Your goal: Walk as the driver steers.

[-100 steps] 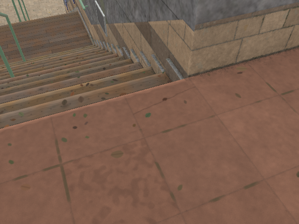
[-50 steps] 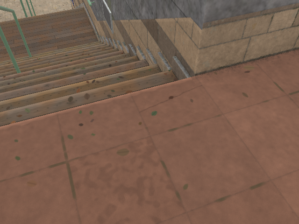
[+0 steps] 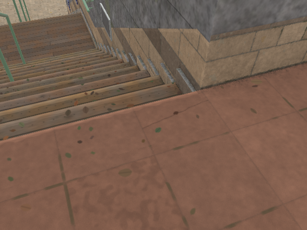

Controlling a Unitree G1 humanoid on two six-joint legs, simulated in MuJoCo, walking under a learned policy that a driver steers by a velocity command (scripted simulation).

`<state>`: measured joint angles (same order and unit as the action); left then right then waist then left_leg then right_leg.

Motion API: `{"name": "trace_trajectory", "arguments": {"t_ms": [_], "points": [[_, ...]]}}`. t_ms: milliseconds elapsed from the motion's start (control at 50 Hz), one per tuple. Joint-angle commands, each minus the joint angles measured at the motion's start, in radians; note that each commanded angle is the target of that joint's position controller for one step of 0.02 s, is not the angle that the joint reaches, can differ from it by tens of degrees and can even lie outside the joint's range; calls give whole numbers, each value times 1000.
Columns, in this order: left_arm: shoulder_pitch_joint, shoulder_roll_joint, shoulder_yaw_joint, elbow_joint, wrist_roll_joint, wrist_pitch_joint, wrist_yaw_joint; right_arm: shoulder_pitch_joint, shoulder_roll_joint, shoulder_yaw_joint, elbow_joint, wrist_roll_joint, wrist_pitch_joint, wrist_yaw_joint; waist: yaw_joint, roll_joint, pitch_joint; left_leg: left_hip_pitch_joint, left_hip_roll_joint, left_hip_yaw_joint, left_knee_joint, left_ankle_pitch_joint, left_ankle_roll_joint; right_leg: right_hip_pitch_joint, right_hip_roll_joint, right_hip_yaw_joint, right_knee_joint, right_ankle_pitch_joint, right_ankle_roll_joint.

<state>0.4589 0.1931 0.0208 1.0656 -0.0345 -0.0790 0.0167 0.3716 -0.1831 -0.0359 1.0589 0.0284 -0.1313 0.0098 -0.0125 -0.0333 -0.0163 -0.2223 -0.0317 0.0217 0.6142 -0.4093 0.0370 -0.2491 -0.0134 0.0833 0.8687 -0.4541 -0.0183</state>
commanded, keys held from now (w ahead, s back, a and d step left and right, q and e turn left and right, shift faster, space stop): w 0.64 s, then w+q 0.36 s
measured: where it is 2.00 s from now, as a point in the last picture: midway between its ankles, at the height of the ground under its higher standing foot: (123, 138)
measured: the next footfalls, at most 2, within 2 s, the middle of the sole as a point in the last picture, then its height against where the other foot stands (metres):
right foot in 0.36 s outside the picture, level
left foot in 0.92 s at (128, 196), level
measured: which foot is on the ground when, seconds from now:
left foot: down 0.00-0.38, up 0.40-0.90, down 0.92-1.00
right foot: up 0.00-0.34, down 0.36-0.96, up 0.98-1.00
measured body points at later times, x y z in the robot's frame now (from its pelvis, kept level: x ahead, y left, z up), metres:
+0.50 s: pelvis +0.26 -0.05 +0.01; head +0.29 -0.06 +0.46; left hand +0.37 +0.20 -0.11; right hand +0.29 -0.31 -0.14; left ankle +0.16 +0.10 -0.62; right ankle +0.33 -0.13 -0.72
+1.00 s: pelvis +0.56 +0.02 +0.00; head +0.58 +0.04 +0.45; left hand +0.51 +0.26 -0.15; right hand +0.74 -0.20 -0.11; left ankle +0.63 +0.11 -0.72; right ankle +0.37 -0.13 -0.66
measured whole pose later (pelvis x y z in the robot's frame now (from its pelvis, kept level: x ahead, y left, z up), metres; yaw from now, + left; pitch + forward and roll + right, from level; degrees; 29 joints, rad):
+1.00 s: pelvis +0.56 +0.02 +0.00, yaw +9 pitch +1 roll +0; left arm 0.37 0.24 0.01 1.01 0.08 -0.12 -0.07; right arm 0.14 -0.23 -0.04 0.84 -0.05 -0.11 0.03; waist 0.01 -0.02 0.01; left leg -0.46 -0.07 0.02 0.60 -0.17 0.09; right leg -0.10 -0.03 -0.01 0.92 -0.47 -0.03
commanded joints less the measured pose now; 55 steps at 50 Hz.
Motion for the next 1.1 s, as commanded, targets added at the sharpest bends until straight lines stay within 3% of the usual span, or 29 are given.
{"name": "trace_trajectory", "arguments": {"t_ms": [20, 60, 100, 180, 220, 280, 320, 340, 360, 380, 400, 420, 460, 500, 560, 620, 700, 840, 880, 900, 920, 940, 960, 980, 1000, 1020, 1040, 1060, 1100], "points": [[-196, 71, 7, -157, -16, -68, -18, 288, -130, -19, 40, -26, -2, 4, -89, 179, 113, 441, 392, -618, -350, 376, 235, -681, 7, 23, 500, -13, -51], [-256, 91, 20, -183, -14, -73, -26, 224, -99, 2, 22, -25, 13, 4, -56, 75, 144, 426, 340, -416, -387, 473, 199, -753, -62, -19, 471, 99, -73], [-268, 74, 26, -196, -3, -59, -37, 222, -59, 19, 23, -25, 36, -6, -35, 101, 135, 373, 269, -275, -430, 506, 147, -692, -90, -64, 375, 159, -63], [-425, 13, -3, -270, 14, -39, -52, 133, -127, 16, -32, -28, 45, -39, -20, 104, 173, 71, 182, -105, -530, 449, 125, -413, -55, -134, -60, 408, -8], [-492, 45, 2, -302, 9, -31, -51, 167, -184, -1, -29, -16, 35, -45, -26, 142, 170, 52, 215, -113, -578, 423, 135, -299, -26, -144, -179, 464, -3], [-521, 111, 19, -327, 3, -32, -55, 178, -187, -13, -25, -4, 36, -44, 0, 133, 173, 200, 263, -105, -516, 569, 116, -284, -10, -125, -304, 470, -44], [-395, 163, 48, -297, 2, -35, -54, 165, -203, -22, -31, -24, 53, -39, 75, 163, 55, 286, 265, -72, -306, 941, 86, -126, 39, -150, -290, 413, -84], [-230, 199, 70, -246, -2, -31, -50, 156, -190, -18, -38, -33, 65, -36, 152, 165, -42, 249, 228, -40, -102, 1048, 64, 68, 68, -167, -287, 390, -112], [-57, 254, 89, -205, 2, -25, -41, 146, -165, -5, -65, -44, 67, -31, 218, 106, -157, 35, 184, -23, 197, 838, 34, 361, -68, -9, -274, 339, -166], [44, 346, 105, -176, 32, -23, -46, 287, 6, 38, -78, -35, 47, -18, 136, -211, -350, -306, -21, -35, 625, 146, -26, 664, -349, 534, -431, 43, -342], [6, 262, 80, -175, 31, -26, -52, 255, -53, 27, -67, -11, 12, -8, 143, -201, -352, -411, -23, -186, 779, -117, 3, 629, -365, 769, -614, -28, -331], [-104, 209, 63, -183, 23, -31, -52, 131, -133, 4, -113, 22, -4, -4, 108, -152, -160, -509, 37, -156, 820, -59, 23, 475, -341, 608, -621, -1, -270], [-270, 158, 46, -214, 31, -40, -60, 16, -158, -9, -141, 8, -5, -21, 42, 17, -36, -413, 139, -117, 712, 113, 31, 154, -268, 326, -656, 243, -216], [-301, 119, 35, -196, 42, -46, -67, 64, -120, -16, -130, -2, 29, -28, -21, -35, -14, -302, 181, -117, 627, 158, 29, 14, -201, 182, -710, 302, -204], [-245, 143, 39, -157, 37, -52, -54, 13, -118, -24, -155, -14, 52, -35, -30, -33, 44, -344, 196, -90, 527, 209, 5, -48, -181, 96, -771, 338, -232], [-177, 176, 45, -136, 36, -46, -30, -134, -130, -30, -206, -24, 48, -34, 5, -4, 78, -477, 206, -85, 347, 363, -24, 22, -192, 83, -792, 361, -234], [-122, 201, 49, -122, 29, -35, -13, -262, -105, -21, -237, -15, 37, -14, 49, -9, 79, -463, 165, -43, 102, 539, -24, 102, -177, -16, -792, 398, -191], [-46, 209, 57, -76, 26, 0, -6, -408, -105, -9, -320, -1, 32, 33, 92, -3, 112, -524, 119, -26, -35, 407, 35, 353, -260, -105, -694, 498, -148], [-73, 232, 65, -85, 25, 11, -5, -366, -135, -19, -331, 0, 29, 44, 55, -44, 69, -417, 79, 20, -40, 309, 71, 372, -262, -143, -589, 751, -125], [-16, 87, -1, -62, 170, -32, -47, -232, -151, -20, -271, -104, 34, 33, -3, -63, -44, -236, 42, 0, -61, 404, 101, 419, -272, -146, -547, 878, -155], [-31, 135, 17, -65, 156, -44, -59, -147, -204, -51, -258, -97, 24, 25, -46, -15, -75, -46, -9, 21, -83, 381, 123, 357, -197, -230, -377, 950, -127], [61, 124, 3, -66, 158, -52, -64, -13, -253, -63, -228, -88, 22, 17, -49, 109, -252, 372, 51, -104, 30, 539, 226, 109, -116, -261, -107, 708, -71], [154, 91, -25, -91, 168, -71, -95, 209, -276, -63, -185, -70, 26, 12, -99, 281, -444, 824, 283, -635, -136, 337, 446, -299, 51, -189, 165, 108, 3], [-86, 151, -1, -126, 114, -67, -114, 314, -236, -55, -124, -105, 27, 9, -204, 142, -241, 762, 297, -766, -287, 172, 371, -546, 75, -30, 385, -75, -20], [-217, 149, -4, -170, 92, -67, -104, 216, -266, -71, -124, -90, 11, -1, -183, 117, -52, 583, 280, -667, -313, 59, 284, -661, 11, 37, 455, -16, -48], [-242, 200, 8, -182, 108, -67, -75, 99, -210, -54, -142, -91, 5, -5, -129, 84, -7, 391, 262, -602, -333, 129, 280, -593, -37, 52, 442, 44, -62], [-229, 180, 1, -197, 131, -62, -53, 40, -147, -29, -142, -86, 2, -4, -61, 80, -26, 264, 250, -535, -341, 222, 284, -501, -70, 54, 409, 83, -73], [-217, 116, -15, -204, 142, -49, -36, -41, -87, -7, -158, -88, 0, -1, 12, 73, -8, 121, 233, -483, -377, 268, 274, -412, -97, 52, 380, 124, -72], [-209, 73, -33, -222, 133, -24, -24, -142, -63, 10, -207, -86, -10, 7, 48, 63, 16, -35, 188, -402, -440, 244, 269, -352, -100, 25, 340, 129, -52]]}}
Velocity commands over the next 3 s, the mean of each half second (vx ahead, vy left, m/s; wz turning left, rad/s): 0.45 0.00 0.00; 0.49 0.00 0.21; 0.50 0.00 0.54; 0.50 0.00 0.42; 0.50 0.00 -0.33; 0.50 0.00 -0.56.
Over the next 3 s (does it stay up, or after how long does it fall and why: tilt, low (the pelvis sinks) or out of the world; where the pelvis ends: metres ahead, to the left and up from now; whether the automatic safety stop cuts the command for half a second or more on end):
stays up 1.46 0.43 -0.30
